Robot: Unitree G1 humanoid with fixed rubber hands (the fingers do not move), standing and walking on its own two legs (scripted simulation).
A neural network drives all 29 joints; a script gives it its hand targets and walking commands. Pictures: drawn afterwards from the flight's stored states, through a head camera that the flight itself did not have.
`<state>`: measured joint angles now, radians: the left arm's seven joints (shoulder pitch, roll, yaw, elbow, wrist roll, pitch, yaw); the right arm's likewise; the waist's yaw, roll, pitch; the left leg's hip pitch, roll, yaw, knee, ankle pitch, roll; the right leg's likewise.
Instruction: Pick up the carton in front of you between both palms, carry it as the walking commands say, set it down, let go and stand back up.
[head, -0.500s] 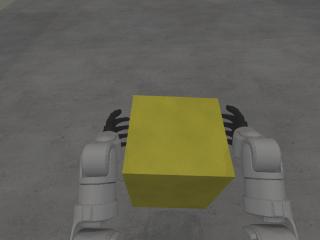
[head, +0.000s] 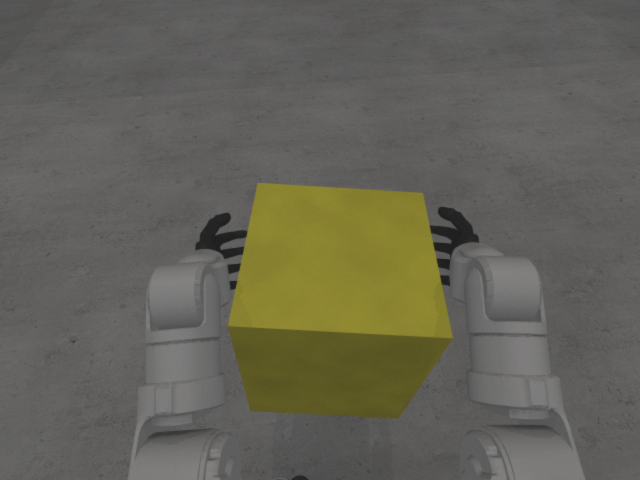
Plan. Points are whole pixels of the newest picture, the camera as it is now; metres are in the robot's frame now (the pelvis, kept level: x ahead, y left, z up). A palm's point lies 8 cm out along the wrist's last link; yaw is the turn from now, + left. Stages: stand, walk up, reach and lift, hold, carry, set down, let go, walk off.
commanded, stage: carry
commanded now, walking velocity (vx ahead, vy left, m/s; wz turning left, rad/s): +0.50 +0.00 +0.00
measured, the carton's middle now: (332, 307) +0.33 +0.01 +0.01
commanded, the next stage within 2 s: none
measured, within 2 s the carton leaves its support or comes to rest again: neither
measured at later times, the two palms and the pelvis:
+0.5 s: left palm (258, 127) +0.60 +0.12 +0.10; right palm (440, 119) +0.62 -0.18 +0.09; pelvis +0.34 -0.04 +0.00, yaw +4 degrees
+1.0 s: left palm (254, 47) +0.93 +0.16 +0.07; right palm (390, 40) +0.94 -0.14 +0.08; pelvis +0.67 +0.01 -0.01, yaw +1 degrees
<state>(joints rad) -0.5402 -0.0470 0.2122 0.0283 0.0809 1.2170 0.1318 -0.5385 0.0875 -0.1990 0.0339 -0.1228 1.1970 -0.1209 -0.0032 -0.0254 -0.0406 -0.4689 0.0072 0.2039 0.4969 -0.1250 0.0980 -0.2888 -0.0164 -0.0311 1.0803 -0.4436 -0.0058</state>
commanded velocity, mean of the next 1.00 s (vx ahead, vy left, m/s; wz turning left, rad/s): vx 0.50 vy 0.00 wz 0.00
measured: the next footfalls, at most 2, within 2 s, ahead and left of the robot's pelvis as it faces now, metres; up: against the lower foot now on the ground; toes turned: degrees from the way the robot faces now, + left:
right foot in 0.40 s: +0.47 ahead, -0.12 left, +0.00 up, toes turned -9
left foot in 0.94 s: +0.81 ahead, +0.10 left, +0.00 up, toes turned +13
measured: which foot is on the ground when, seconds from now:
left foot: down 0.00-0.44, up 0.46-0.92, down 0.94-1.00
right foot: up 0.00-0.38, down 0.40-0.98, up 1.00-1.00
